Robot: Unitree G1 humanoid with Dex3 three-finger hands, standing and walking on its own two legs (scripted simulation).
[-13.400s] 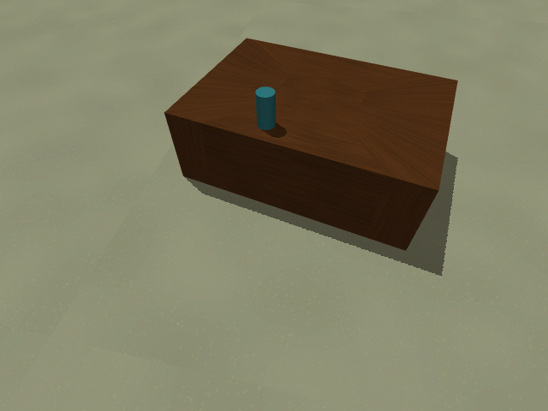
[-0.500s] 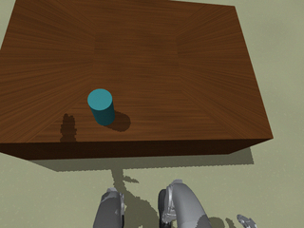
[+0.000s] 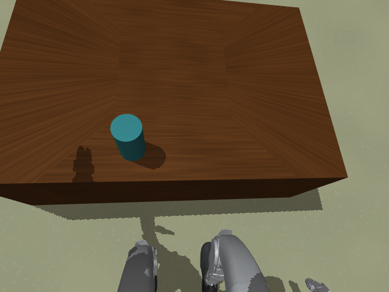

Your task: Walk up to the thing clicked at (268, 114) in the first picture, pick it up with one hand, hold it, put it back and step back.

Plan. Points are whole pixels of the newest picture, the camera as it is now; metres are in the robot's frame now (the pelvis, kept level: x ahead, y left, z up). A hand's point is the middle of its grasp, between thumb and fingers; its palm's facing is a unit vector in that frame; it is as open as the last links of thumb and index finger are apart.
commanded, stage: go down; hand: left
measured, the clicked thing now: (129, 139) +0.48 +0.14 -0.21
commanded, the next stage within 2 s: approach in 0.32 s
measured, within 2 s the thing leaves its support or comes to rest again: neither
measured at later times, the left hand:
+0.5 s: hand out of the picture +0.45 +0.36 +0.08, palm faces +0.11 -0.99 +0.01, open 17.4 cm
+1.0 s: hand (72, 136) +0.46 +0.27 -0.13, palm faces +0.00 -1.00 +0.06, open 17.7 cm
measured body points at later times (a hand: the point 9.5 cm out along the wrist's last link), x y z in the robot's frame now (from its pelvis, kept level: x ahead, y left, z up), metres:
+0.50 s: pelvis +0.00 +0.00 +0.00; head +0.16 +0.04 +0.42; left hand +0.44 +0.41 +0.08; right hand +0.04 -0.27 -0.10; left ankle +0.00 +0.11 -0.64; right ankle +0.06 -0.14 -0.64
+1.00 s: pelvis -0.04 +0.00 -0.13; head +0.17 +0.05 +0.27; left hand +0.45 +0.32 -0.13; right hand +0.04 -0.28 -0.23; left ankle +0.00 +0.11 -0.64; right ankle +0.06 -0.14 -0.64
